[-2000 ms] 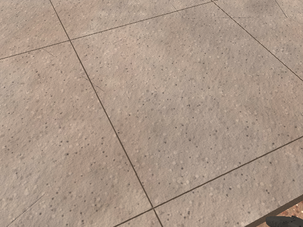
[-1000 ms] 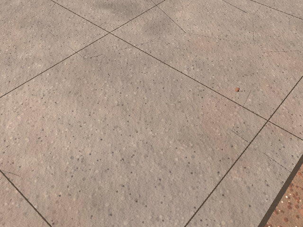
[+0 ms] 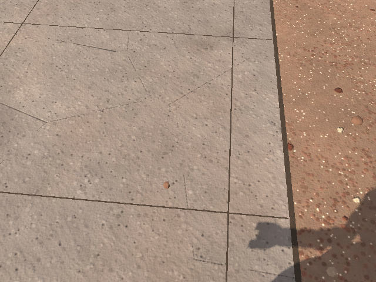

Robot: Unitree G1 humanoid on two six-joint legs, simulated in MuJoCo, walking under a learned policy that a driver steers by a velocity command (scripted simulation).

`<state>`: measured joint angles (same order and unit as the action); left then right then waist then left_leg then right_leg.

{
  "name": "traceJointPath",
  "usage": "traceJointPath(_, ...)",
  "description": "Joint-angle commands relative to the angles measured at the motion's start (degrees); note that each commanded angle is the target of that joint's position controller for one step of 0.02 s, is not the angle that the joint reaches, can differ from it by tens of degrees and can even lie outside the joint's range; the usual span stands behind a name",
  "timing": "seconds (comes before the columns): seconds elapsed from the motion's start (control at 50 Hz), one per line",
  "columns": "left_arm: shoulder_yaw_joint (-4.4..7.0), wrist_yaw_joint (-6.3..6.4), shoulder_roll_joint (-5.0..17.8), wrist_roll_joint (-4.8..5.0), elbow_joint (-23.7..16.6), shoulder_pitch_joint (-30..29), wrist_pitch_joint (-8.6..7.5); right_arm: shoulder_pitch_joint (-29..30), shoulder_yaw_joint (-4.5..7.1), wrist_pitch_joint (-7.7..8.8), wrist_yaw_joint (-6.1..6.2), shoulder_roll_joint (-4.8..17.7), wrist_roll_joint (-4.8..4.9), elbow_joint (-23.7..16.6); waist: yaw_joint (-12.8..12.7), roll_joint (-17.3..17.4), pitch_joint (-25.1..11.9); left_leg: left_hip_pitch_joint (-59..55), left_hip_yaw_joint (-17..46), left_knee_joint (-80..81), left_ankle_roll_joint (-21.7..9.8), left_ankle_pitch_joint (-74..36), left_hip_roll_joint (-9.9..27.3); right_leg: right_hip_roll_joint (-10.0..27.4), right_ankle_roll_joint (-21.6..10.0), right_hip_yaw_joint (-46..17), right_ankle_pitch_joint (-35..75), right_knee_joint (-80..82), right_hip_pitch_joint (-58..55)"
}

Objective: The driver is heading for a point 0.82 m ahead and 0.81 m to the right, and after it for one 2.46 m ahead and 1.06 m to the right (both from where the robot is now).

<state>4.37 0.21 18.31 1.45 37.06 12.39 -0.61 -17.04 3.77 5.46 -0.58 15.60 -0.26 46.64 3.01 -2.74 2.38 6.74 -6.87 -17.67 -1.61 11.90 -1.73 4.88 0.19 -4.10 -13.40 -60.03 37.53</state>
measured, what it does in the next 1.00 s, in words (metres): walks ahead, turning right: right foot, then left foot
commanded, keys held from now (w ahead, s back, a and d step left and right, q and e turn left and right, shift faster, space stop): w+e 1.00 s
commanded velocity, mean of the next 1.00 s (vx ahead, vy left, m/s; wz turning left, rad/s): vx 0.50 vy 0.00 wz -0.60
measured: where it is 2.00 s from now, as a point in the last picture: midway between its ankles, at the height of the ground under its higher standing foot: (324, 160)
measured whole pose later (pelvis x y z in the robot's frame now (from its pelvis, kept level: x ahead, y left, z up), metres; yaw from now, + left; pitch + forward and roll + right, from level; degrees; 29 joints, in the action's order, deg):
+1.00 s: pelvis +0.56 -0.13 +0.00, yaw -36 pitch +1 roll +2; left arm 4.3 0.2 18.4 1.4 37.2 12.1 -0.5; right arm -17.2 3.7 5.3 -0.5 15.8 -0.3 45.8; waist 3.0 -2.6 2.4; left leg 7.3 -6.8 -18.2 -1.6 11.8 -1.3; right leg 4.7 0.3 -3.7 -14.3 -59.8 36.9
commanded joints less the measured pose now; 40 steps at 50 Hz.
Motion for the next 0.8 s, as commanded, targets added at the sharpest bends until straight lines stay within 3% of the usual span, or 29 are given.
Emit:
traceJointPath(0.02, -0.05, -0.83, 1.3, -0.05, -4.4, -2.0, -0.98, 4.0, 2.05, 0.73, 0.30, 9.1, 0.16, -3.6, -0.9, 6.5, -0.5, -3.4, 7.4, 9.1, -8.7, -16.0, 15.8, 1.9, 0.2, -0.5, 8.4, 7.6, 3.7)
traceJointPath(0.1, -0.73, -2.40, 0.1, -0.03, -6.4, -9.6, -1.59, 1.3, 2.27, -0.23, 0.69, 10.7, 0.69, -2.0, 1.8, 5.8, 1.6, -5.6, 1.3, 9.0, -7.1, -18.1, 15.6, 0.6, -1.0, 3.8, 14.9, 18.9, 0.8)
traceJointPath(0.16, -0.39, -3.36, 1.0, 0.09, -8.1, -12.1, -1.48, -0.1, 2.74, -1.30, 0.76, 12.4, 1.60, -1.0, 1.4, 6.3, 2.3, -10.3, -1.2, 6.2, -5.9, -26.0, 17.3, -1.0, -3.0, 6.0, 10.7, 23.3, -0.7)
traceJointPath(0.2, 0.77, -3.51, 3.3, -0.31, -8.2, -9.3, -1.09, 0.1, 3.30, -2.08, 1.16, 14.3, 2.13, -1.1, -1.5, 8.3, -0.7, -12.6, -3.3, -1.5, -4.8, -44.9, 17.5, -4.6, -5.5, 9.0, 4.7, 24.1, -7.2)
traceJointPath(0.22, 1.87, -3.40, 5.2, -0.37, -7.1, -4.1, -0.83, 0.5, 3.53, -2.55, 1.41, 15.0, 2.33, -1.3, -4.8, 8.7, -3.8, -12.0, -4.3, -9.5, -4.1, -51.9, 17.1, -6.8, -7.1, 10.2, 2.9, 25.0, -14.2)
traceJointPath(0.24, 3.63, -2.82, 8.0, -0.20, -4.5, 5.5, -0.55, 1.4, 3.16, -2.79, 1.69, 14.2, 2.46, -1.7, -10.1, 7.2, -8.6, -6.6, -5.9, -21.5, -2.5, -50.8, 15.2, -8.9, -9.4, 10.1, 6.6, 28.7, -28.1)
traceJointPath(0.26, 5.28, -1.57, 12.4, 0.12, -2.4, 14.0, 0.17, -0.1, 1.77, -2.49, 1.77, 10.8, 0.64, -2.8, -12.9, -0.2, -13.6, 8.6, -5.6, -39.6, -0.1, -27.3, 12.5, -1.6, -12.8, -2.4, 6.3, 29.3, -45.9)
traceJointPath(0.28, 5.47, -1.55, 18.0, 0.45, -3.6, 10.6, -0.70, -4.9, -0.81, -0.85, 0.75, 3.4, -0.97, -6.6, -4.8, -13.4, -20.1, 32.7, 1.9, -58.2, 2.6, 22.5, 0.6, 12.4, -24.2, -36.5, -5.6, 35.8, -61.9)
traceJointPath(0.3, 3.95, -1.88, 12.0, 0.09, -4.7, 12.2, -1.62, 2.5, 0.21, 1.13, -0.01, 9.3, 1.18, -7.0, -10.2, -5.6, -22.9, 38.8, 12.1, -62.3, 1.8, 21.0, 1.8, 13.6, -23.4, -41.9, -11.6, 42.6, -62.0)
traceJointPath(0.32, 3.01, -2.02, 9.6, -0.38, -4.0, 9.9, -2.49, 7.0, 0.67, 2.15, -0.34, 11.0, 2.87, -8.7, -9.9, -3.4, -13.9, 41.8, 11.7, -59.8, 0.6, 14.9, 4.1, 12.0, -20.6, -33.6, -6.5, 43.8, -55.1)
traceJointPath(0.34, 2.53, -1.98, 8.3, -0.28, -4.0, 6.5, -2.88, 7.1, 0.36, 2.59, 0.02, 10.1, 2.05, -8.3, -7.0, 1.5, -9.6, 38.6, 11.8, -54.6, 0.5, 10.1, 6.5, 9.5, -18.7, -27.3, 0.1, 43.7, -46.6)
traceJointPath(0.36, 2.01, -1.85, 6.8, -0.43, -4.5, 3.1, -2.89, 6.7, 0.60, 2.49, 0.33, 10.1, 0.55, -7.6, -4.7, 2.3, -6.7, 34.9, 11.7, -50.0, 1.2, 7.8, 7.9, 7.2, -17.5, -22.1, 6.7, 44.2, -39.5)
traceJointPath(0.38, 1.59, -1.58, 6.0, -1.22, -5.2, 1.2, -2.97, 5.5, 0.85, 1.90, 0.24, 10.4, 0.13, -7.4, -2.8, 0.6, -5.9, 31.2, 12.1, -48.1, 1.8, 5.9, 8.8, 5.9, -17.3, -19.7, 11.0, 45.4, -34.8)
traceJointPath(0.44, 1.64, -0.72, 6.6, -0.96, -4.3, 1.0, -3.35, 5.4, 0.55, 0.25, 0.23, 8.4, -0.68, -7.3, -1.6, 0.8, -4.3, 28.3, 10.3, -41.8, 4.6, 2.7, 8.2, 4.0, -17.8, -15.1, 18.5, 47.3, -27.4)
traceJointPath(0.5, 2.00, 0.33, 8.0, -0.71, -2.5, 3.4, -3.13, 12.0, -0.28, -0.17, 0.26, 6.2, -0.79, -9.3, -3.6, 0.2, -2.1, 28.3, 9.7, -29.6, 6.2, -7.8, 6.3, 1.0, -15.8, -11.3, 17.6, 47.2, -24.0)
traceJointPath(0.56, 2.15, 0.76, 8.4, -0.35, -0.9, 6.2, -2.67, 18.4, -0.87, 0.28, -0.37, 5.0, -0.24, -10.8, -6.4, -0.9, -1.3, 23.2, 9.3, -17.9, 6.1, -17.0, 3.3, -0.7, -13.1, -10.6, 11.7, 46.2, -22.1)
traceJointPath(0.6, 2.25, 0.79, 8.6, -0.02, 0.3, 8.1, -2.50, 20.8, -0.62, 0.68, -0.80, 5.9, 0.38, -11.8, -7.2, -1.4, -1.1, 21.7, 10.2, -14.5, 5.5, -18.3, 2.4, 0.4, -12.6, -13.2, 9.0, 44.6, -23.5)
traceJointPath(0.66, 2.14, 1.11, 7.7, 0.16, 1.3, 8.9, -1.96, 20.4, 0.25, 1.25, -1.26, 7.9, 0.63, -12.1, -6.3, -2.8, -1.4, 20.9, 12.1, -11.0, 3.6, -13.2, 2.2, 2.6, -11.6, -18.4, 8.0, 39.3, -29.3)
traceJointPath(0.7, 2.16, 1.16, 7.4, -0.04, 1.4, 7.9, -1.43, 15.7, 1.04, 1.71, -1.08, 8.9, 0.65, -11.1, -3.7, -4.6, -2.4, 15.2, 10.9, -9.4, 1.6, -8.6, 1.7, 2.4, -10.4, -20.2, 11.3, 35.1, -30.3)
traceJointPath(0.72, 1.53, 1.01, 5.6, -0.25, 1.1, 7.4, -1.39, 10.1, 1.91, 1.97, -0.69, 10.3, 0.21, -9.8, -0.9, -4.0, -5.8, 6.2, 10.5, -7.9, -0.2, -9.0, 2.5, -0.4, -8.7, -18.4, 14.6, 28.9, -28.9)
traceJointPath(0.74, 0.24, 0.77, 2.3, -1.07, 0.1, 7.8, -1.49, 1.6, 2.72, 2.16, -0.21, 13.1, -0.76, -9.2, 2.6, 1.1, -14.2, -9.0, 18.6, -9.5, -3.8, -6.8, 11.3, -3.8, -6.5, -14.4, 8.1, 13.7, -22.4)
traceJointPath(0.76, -0.84, 0.74, -1.1, 0.59, -1.1, 16.1, -1.92, -3.6, 3.83, 1.36, -0.34, 17.2, -1.29, -7.3, -0.6, 20.3, -22.1, -28.1, 45.5, -4.1, -13.4, 6.3, 24.5, -12.0, -2.2, -6.8, -19.1, -5.5, -1.8)
traceJointPath(0.78, -0.06, 0.94, 4.8, 1.08, 0.1, 16.0, -2.04, -3.1, 2.83, 1.05, -0.73, 12.2, 0.31, -7.9, 0.3, 17.0, -19.5, -27.0, 53.2, -0.4, -13.0, 19.9, 26.0, -7.4, -1.3, -8.0, -19.7, -13.8, 5.6)
traceJointPath(0.8, 0.96, 0.91, 8.2, 0.87, -0.3, 9.5, -1.78, -0.6, 1.92, 0.66, -0.39, 8.8, 0.47, -8.5, 1.9, 11.1, -11.8, -20.1, 44.1, 0.8, -10.5, 19.8, 23.6, -5.3, -0.7, -6.9, -14.3, -15.8, 7.7)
